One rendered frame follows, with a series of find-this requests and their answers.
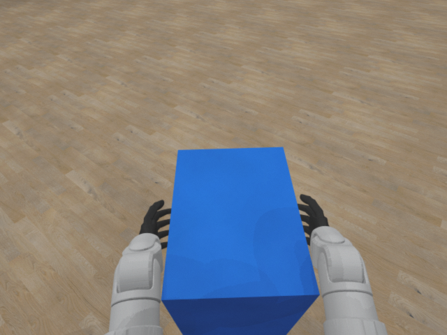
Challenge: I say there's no left robot hand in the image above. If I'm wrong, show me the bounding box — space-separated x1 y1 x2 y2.
139 200 171 249

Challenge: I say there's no carton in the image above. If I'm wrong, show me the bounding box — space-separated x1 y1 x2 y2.
161 147 320 335

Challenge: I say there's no left robot forearm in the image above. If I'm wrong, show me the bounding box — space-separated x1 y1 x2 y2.
104 233 163 335

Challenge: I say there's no right robot forearm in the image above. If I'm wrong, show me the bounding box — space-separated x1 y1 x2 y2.
310 226 388 335

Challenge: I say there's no right robot hand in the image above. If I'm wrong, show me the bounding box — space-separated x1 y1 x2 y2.
298 194 329 246

